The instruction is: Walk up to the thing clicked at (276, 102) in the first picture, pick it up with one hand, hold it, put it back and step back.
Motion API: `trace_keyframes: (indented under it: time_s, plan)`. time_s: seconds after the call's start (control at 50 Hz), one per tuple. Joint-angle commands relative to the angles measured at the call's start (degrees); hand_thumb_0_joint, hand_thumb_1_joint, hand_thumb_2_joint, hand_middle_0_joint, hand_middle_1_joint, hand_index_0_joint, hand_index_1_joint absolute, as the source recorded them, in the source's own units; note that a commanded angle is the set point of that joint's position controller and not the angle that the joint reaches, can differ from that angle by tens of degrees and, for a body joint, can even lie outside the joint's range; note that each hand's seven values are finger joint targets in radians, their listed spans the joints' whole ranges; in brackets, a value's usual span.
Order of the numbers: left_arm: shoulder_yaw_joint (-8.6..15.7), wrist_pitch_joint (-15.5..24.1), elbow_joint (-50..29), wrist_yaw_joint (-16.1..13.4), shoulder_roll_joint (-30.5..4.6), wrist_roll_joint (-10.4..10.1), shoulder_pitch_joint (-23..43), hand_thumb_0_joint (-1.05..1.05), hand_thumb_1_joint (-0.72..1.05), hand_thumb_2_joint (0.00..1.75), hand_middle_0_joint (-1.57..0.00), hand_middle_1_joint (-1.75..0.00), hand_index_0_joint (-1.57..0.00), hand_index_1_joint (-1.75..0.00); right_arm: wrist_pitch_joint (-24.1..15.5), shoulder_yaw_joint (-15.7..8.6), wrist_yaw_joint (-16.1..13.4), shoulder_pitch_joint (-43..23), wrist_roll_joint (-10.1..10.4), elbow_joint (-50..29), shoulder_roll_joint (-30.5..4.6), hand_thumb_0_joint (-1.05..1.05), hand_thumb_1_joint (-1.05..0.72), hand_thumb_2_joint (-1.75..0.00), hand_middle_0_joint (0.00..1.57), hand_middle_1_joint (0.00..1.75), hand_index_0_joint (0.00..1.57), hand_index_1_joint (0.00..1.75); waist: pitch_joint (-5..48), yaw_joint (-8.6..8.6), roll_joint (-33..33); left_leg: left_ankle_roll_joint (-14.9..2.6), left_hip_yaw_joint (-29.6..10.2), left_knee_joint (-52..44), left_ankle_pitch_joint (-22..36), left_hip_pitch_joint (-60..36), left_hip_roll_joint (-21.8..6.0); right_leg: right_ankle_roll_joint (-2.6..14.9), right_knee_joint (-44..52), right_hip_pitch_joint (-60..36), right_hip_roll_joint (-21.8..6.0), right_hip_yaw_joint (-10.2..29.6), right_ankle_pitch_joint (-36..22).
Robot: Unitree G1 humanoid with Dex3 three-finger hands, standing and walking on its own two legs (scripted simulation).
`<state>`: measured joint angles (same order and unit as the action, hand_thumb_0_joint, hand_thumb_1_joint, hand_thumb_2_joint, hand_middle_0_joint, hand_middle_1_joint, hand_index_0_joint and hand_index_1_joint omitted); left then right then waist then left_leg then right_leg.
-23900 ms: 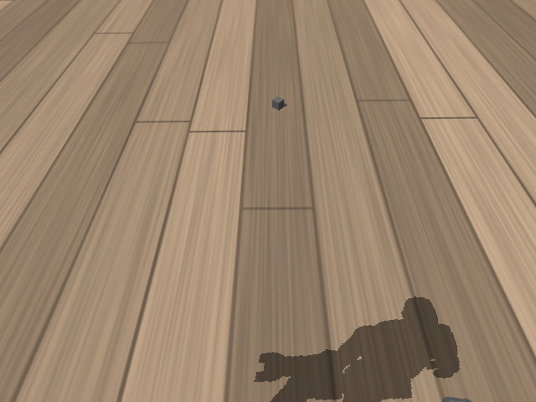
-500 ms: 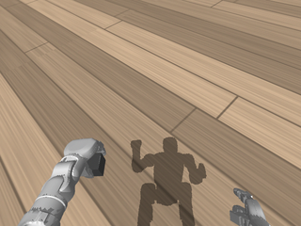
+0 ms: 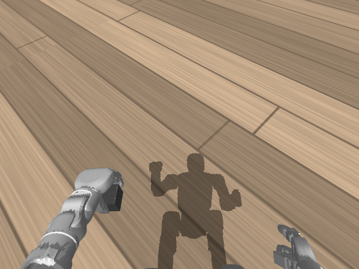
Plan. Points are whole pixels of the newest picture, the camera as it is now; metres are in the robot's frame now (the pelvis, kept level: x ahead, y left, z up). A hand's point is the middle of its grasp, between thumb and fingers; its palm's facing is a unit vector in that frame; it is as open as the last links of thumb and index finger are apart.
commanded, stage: crouch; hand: left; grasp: from above
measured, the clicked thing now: (109, 197) +0.30 +0.22 -0.10
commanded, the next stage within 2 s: lower in 1.68 s
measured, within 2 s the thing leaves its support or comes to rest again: neither
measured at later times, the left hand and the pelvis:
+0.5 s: hand (122, 201) +0.36 +0.24 -0.30, palm faces -0.40 +0.05 -0.91, open 8.2 cm; pelvis -0.06 +0.01 -0.18, yaw +0 degrees
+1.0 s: hand (130, 209) +0.39 +0.26 -0.49, palm faces -0.43 +0.01 -0.90, open 8.2 cm; pelvis -0.07 +0.01 -0.33, yaw -2 degrees
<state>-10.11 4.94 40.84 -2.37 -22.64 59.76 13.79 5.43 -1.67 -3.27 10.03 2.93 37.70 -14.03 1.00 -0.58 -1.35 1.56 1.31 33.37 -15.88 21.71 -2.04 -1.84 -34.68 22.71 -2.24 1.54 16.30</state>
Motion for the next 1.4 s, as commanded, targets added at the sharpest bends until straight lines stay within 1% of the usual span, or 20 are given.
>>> trace_keyframes:
  time_s: [0.0, 0.08, 0.14, 0.28, 0.34, 0.4, 0.46, 0.54, 0.6, 0.74, 0.78, 0.8, 0.86, 1.04, 1.1, 1.12, 1.26, 1.32, 1.34, 1.38]
  plan:
    - [5.89, 1.39, -2.52, -8.98, -11.23, 4.19, 21.93, 0.00, 0.82, 0.36, -1.16, -0.31, -1.19, -0.28, -1.55, -3.93, 0.28, -0.12, -1.35, -4.55, -8.12, 0.00, -0.89, -0.90, 0.20, 0.30, 0.20, 0.30, 15.70, -2.03, 1.53, -1.51, 1.23, 7.72, 10.36, 1.67, 3.02, 2.05, -4.00, 6.85, 3.04, -1.70, -9.89]
    - [4.55, 1.39, 3.74, -14.40, -9.87, 7.02, 28.46, 0.00, 0.81, 0.40, -1.18, -0.32, -1.19, -0.31, -1.52, -5.00, 1.50, 2.91, -2.47, -3.51, -8.40, 0.00, -0.89, -0.90, 0.20, 0.30, 0.20, 0.30, 20.77, -3.29, -0.25, -1.20, 0.94, 17.53, 6.22, 11.77, 2.96, 2.35, -12.49, 16.18, 2.89, -1.53, -6.65]
    - [3.45, 0.79, 9.70, -16.97, -8.76, 7.67, 33.15, 0.00, 0.83, 0.35, -1.16, -0.34, -1.20, -0.30, -2.17, -5.43, 1.88, 4.11, -2.97, -2.74, -9.16, 0.00, -0.90, -0.90, 0.20, 0.30, 0.20, 0.30, 24.78, -4.79, 0.77, -1.72, 0.61, 24.48, 3.87, 19.14, 2.47, 2.25, -18.94, 23.90, 3.10, -1.71, -4.27]
    - [6.98, -0.64, 16.80, -20.38, -14.15, 8.07, 39.53, 0.00, 0.75, 0.41, -1.14, -0.32, -1.16, -0.31, -4.42, -5.77, 1.20, 6.90, -4.26, -0.41, -10.04, 0.00, -0.90, -0.90, 0.20, 0.30, 0.20, 0.30, 34.11, -5.31, -2.18, -1.99, -0.60, 36.45, -3.90, 35.75, 2.50, 2.89, -31.98, 36.10, 2.94, -2.84, 2.46]
    - [7.61, -1.10, 15.80, -20.81, -14.96, 7.83, 43.96, 0.00, 0.74, 0.42, -1.12, -0.33, -1.14, -0.32, -5.25, -5.83, 0.83, 7.92, -4.82, -0.03, -10.11, 0.00, -0.90, -0.90, 0.20, 0.30, 0.20, 0.30, 40.11, -6.18, -3.98, -2.06, -0.89, 41.47, -5.32, 39.04, 2.18, 3.13, -37.18, 40.57, 2.83, -3.02, 3.59]
    - [9.56, -1.73, 17.27, -20.98, -18.02, 8.20, 45.49, 0.00, 0.74, 0.43, -1.11, -0.35, -1.13, -0.33, -5.88, -5.92, 0.58, 8.05, -5.25, 0.55, -10.33, 0.00, -0.90, -0.90, 0.20, 0.30, 0.20, 0.30, 41.61, -6.22, -5.12, -1.91, -1.62, 44.89, -8.20, 43.45, 1.96, 3.38, -41.64, 46.28, 2.86, -3.47, 6.37]
    - [9.38, -1.86, 19.83, -20.16, -17.34, 8.24, 47.07, 0.00, 0.73, 0.42, -1.09, -0.36, -1.12, -0.33, -6.48, -5.66, 0.84, 8.48, -5.78, 1.24, -10.65, 0.00, -0.89, -0.90, 0.20, 0.30, 0.20, 0.30, 39.55, -7.98, -6.84, -1.78, -3.13, 47.51, -11.60, 47.30, 1.51, 3.48, -45.66, 53.86, 2.78, -4.23, 9.31]
    - [10.58, -1.00, 21.34, -19.01, -18.73, 7.35, 47.97, 0.00, 0.74, 0.38, -1.08, -0.34, -1.12, -0.30, -7.26, -5.51, 1.78, 9.13, -5.99, 1.08, -11.14, 0.00, -0.89, -0.90, 0.20, 0.30, 0.20, 0.30, 42.51, -8.14, -7.39, -1.81, -3.89, 52.02, -13.33, 51.78, 1.78, 3.90, -51.02, 59.10, 2.86, -4.92, 11.66]
    - [10.30, 0.34, 24.09, -18.04, -18.92, 7.93, 49.07, 0.00, 0.79, 0.37, -1.11, -0.34, -1.16, -0.30, -7.91, -5.32, 2.61, 10.15, -6.29, 1.82, -11.75, 0.00, -0.89, -0.90, 0.20, 0.30, 0.20, 0.30, 40.71, -10.11, -5.55, -2.13, -4.94, 55.63, -16.60, 56.48, 1.74, 3.77, -54.03, 64.43, 2.86, -5.70, 14.07]
    - [13.88, 4.49, 19.46, -19.35, -24.92, 10.53, 55.90, 0.00, 0.82, 0.36, -1.12, -0.34, -1.17, -0.29, -8.99, -4.02, 4.76, 12.21, -7.60, 3.19, -12.20, 0.00, -0.89, -0.90, 0.20, 0.30, 0.20, 0.30, 48.43, -10.64, -12.41, -1.80, -4.36, 64.45, -9.83, 57.01, 2.09, 3.97, -62.50, 69.88, 2.47, -6.10, 8.84]
    - [14.05, 4.56, 22.79, -20.14, -24.33, 11.28, 54.27, 0.00, 0.81, 0.35, -1.12, -0.33, -1.17, -0.29, -9.10, -4.04, 5.35, 12.39, -7.95, 3.26, -12.48, 0.00, -0.90, -0.90, 0.20, 0.30, 0.20, 0.30, 48.22, -10.64, -12.38, -1.78, -4.36, 66.15, -9.46, 57.87, 2.20, 3.93, -64.07, 71.56, 2.40, -6.39, 8.93]
    - [14.96, 5.06, 19.79, -20.74, -26.34, 12.05, 57.48, 0.00, 0.81, 0.39, -1.12, -0.33, -1.17, -0.29, -9.09, -3.89, 5.63, 12.80, -8.22, 3.77, -12.29, 0.00, -0.89, -0.90, 0.20, 0.30, 0.20, 0.30, 48.22, -10.92, -13.92, -1.67, -4.24, 66.97, -10.18, 58.80, 2.19, 3.96, -65.02, 72.71, 2.26, -6.54, 9.19]
    - [14.45, 4.56, 23.59, -21.48, -24.86, 13.03, 58.06, 0.00, 0.80, 0.37, -1.11, -0.33, -1.16, -0.29, -9.08, -3.97, 6.54, 12.91, -8.70, 3.86, -12.99, 0.00, -0.89, -0.90, 0.20, 0.30, 0.20, 0.30, 47.80, -11.75, -15.76, -1.43, -4.51, 68.54, -9.69, 58.72, 1.98, 4.07, -67.21, 76.02, 2.10, -6.89, 9.26]
    - [15.36, 4.19, 24.67, -20.54, -27.78, 11.89, 60.73, 0.00, 0.80, 0.40, -1.13, -0.33, -1.16, -0.30, -9.17, -3.69, 8.23, 13.35, -9.51, 4.22, -13.16, 0.00, -0.90, -0.90, 0.20, 0.30, 0.20, 0.30, 47.71, -12.40, -14.69, -2.20, -2.75, 75.76, -8.79, 65.46, 2.20, 3.69, -71.51, 75.69, 2.76, -7.25, 6.96]
    - [14.54, 4.25, 30.70, -19.44, -27.22, 12.11, 57.50, 0.00, 0.79, 0.41, -1.12, -0.35, -1.16, -0.32, -8.95, -3.28, 8.77, 12.97, -9.53, 3.90, -13.48, 0.00, -0.90, -0.90, 0.20, 0.30, 0.20, 0.30, 43.67, -13.35, -11.73, -2.54, -2.69, 77.52, -10.50, 69.99, 2.32, 3.34, -72.33, 76.48, 2.75, -7.31, 8.20]
    - [15.20, 4.79, 27.13, -19.32, -28.38, 11.76, 59.70, 0.00, 0.80, 0.40, -1.12, -0.35, -1.16, -0.32, -8.82, -3.39, 8.93, 13.08, -9.72, 4.18, -13.59, 0.00, -0.90, -0.90, 0.20, 0.30, 0.20, 0.30, 44.69, -13.24, -12.58, -2.58, -2.58, 78.07, -9.71, 69.83, 2.27, 3.36, -72.89, 76.58, 2.96, -7.38, 7.26]
    - [17.00, 6.67, 30.10, -18.91, -31.66, 13.13, 60.65, 0.00, 0.82, 0.39, -1.13, -0.37, -1.18, -0.32, -8.07, -2.60, 9.84, 13.04, -10.04, 4.05, -14.37, 0.00, -0.90, -0.90, 0.20, 0.30, 0.20, 0.30, 42.97, -13.67, -13.39, -2.63, -2.67, 80.94, -11.61, 73.82, 2.36, 3.57, -76.38, 79.78, 3.21, -8.09, 9.10]
    - [15.41, 7.29, 32.64, -18.84, -30.55, 13.29, 61.13, 0.00, 0.81, 0.38, -1.12, -0.36, -1.16, -0.32, -8.25, -2.15, 10.19, 12.38, -10.12, 3.93, -14.54, 0.00, -0.90, -0.90, 0.20, 0.30, 0.20, 0.30, 41.70, -14.16, -13.44, -2.67, -2.54, 81.95, -13.77, 75.04, 2.54, 3.61, -77.24, 81.61, 3.30, -8.13, 11.01]
    - [16.84, 8.11, 28.31, -19.22, -32.95, 13.25, 64.68, 0.00, 0.81, 0.37, -1.12, -0.36, -1.17, -0.32, -8.16, -2.31, 10.16, 12.49, -10.35, 4.08, -14.67, 0.00, -0.90, -0.90, 0.20, 0.30, 0.20, 0.30, 42.83, -14.33, -14.93, -2.78, -2.31, 82.48, -14.28, 75.74, 2.54, 3.61, -77.56, 81.63, 3.50, -8.18, 11.22]
    - [16.28, 8.03, 32.82, -19.55, -32.71, 13.83, 62.47, 0.00, 0.81, 0.34, -1.12, -0.34, -1.17, -0.29, -8.21, -1.77, 10.23, 12.42, -10.46, 4.30, -14.66, 0.00, -0.90, -0.90, 0.20, 0.30, 0.20, 0.30, 41.72, -14.05, -14.29, -2.68, -2.44, 82.87, -15.81, 76.13, 2.56, 3.70, -78.11, 82.65, 3.65, -8.48, 12.99]
